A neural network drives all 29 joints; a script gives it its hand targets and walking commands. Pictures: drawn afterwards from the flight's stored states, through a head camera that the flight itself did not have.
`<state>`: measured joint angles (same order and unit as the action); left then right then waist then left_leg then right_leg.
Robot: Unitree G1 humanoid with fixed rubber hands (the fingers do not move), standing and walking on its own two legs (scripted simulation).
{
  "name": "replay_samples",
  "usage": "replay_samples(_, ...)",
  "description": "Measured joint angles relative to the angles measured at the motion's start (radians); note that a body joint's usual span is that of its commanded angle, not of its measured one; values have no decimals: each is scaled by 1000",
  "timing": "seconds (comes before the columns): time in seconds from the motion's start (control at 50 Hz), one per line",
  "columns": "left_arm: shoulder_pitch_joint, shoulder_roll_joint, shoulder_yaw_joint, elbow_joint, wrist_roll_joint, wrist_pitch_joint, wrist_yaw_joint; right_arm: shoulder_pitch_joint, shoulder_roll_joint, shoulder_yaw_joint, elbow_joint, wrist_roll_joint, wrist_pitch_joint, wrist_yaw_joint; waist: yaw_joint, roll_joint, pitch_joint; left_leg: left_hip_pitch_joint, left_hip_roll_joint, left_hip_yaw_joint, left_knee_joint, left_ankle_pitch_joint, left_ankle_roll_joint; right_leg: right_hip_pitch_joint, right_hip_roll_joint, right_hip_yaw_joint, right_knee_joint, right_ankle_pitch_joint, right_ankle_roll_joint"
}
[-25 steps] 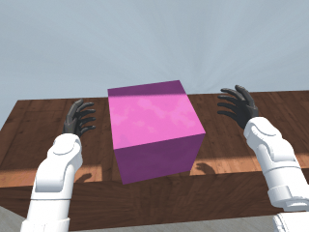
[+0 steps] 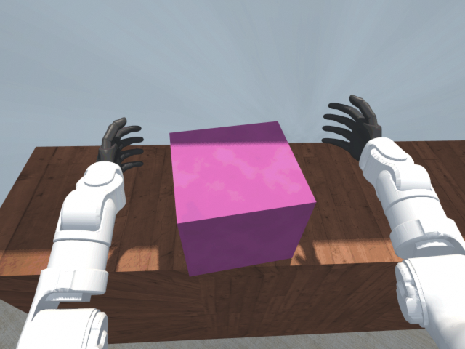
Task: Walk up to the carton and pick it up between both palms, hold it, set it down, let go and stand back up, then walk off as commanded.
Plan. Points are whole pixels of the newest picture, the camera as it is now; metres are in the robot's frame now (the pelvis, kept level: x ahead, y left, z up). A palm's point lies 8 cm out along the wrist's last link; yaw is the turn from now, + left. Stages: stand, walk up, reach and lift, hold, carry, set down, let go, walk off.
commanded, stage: reach and lift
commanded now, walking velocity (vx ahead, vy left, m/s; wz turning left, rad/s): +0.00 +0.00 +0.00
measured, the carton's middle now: (233, 198) +0.41 +0.05 +0.01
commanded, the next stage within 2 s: none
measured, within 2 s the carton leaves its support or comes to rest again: neither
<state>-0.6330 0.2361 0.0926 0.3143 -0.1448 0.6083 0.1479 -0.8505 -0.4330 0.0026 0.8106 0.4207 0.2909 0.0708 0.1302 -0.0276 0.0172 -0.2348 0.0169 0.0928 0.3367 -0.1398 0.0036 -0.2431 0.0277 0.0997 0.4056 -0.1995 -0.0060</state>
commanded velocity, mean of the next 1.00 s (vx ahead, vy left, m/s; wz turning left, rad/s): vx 0.00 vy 0.00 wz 0.00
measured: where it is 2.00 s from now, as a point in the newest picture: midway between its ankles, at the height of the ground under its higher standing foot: outside the picture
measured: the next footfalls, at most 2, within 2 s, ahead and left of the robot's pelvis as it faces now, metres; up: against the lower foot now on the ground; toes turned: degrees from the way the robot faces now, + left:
none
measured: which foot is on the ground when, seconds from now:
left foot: down 0.00-1.00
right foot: down 0.00-1.00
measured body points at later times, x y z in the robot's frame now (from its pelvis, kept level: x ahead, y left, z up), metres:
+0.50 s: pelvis +0.00 +0.01 +0.00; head +0.06 +0.01 +0.44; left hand +0.37 +0.24 +0.03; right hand +0.46 -0.13 +0.05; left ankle +0.02 +0.12 -0.75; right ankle +0.00 -0.12 -0.75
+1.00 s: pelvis +0.00 +0.01 +0.00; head +0.05 +0.00 +0.44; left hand +0.37 +0.20 +0.04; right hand +0.45 -0.11 +0.05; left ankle +0.02 +0.12 -0.75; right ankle +0.00 -0.12 -0.75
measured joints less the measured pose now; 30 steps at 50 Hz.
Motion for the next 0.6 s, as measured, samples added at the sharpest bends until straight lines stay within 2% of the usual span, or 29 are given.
replay_samples(0.1,26,-45,0,95,0,-94,-15,37,37,0,81,-31,-62,1,1,0,0,-1,0,0,0,0,0,0,0,0,-2,0,0)
replay_samples(0.2,80,-109,0,158,15,-254,-19,120,89,0,97,-91,-174,1,1,6,0,-7,0,0,3,0,0,-4,0,0,-2,1,0)
replay_samples(0.3,77,-140,1,296,29,-417,-15,129,127,0,142,-143,-273,-3,1,27,-4,-43,1,0,17,0,0,-34,0,0,-2,8,5)
replay_samples(0.38,48,-143,1,441,29,-520,9,101,148,-1,207,-161,-325,-10,2,30,-33,-103,2,0,33,-1,0,-86,0,0,-2,16,9)
replay_samples(0.44,36,-146,1,496,29,-577,30,78,156,-1,244,-161,-353,-17,6,30,-56,-150,3,0,48,-5,0,-126,0,0,-2,19,11)
replay_samples(0.5,35,-151,0,503,29,-620,42,66,155,-1,266,-161,-379,-22,14,30,-79,-185,4,0,63,-13,0,-154,0,0,-2,20,12)
replay_samples(0.6,35,-155,0,504,29,-641,45,63,143,-1,294,-161,-409,-23,26,30,-103,-199,4,0,72,-23,0,-164,0,0,-2,14,12)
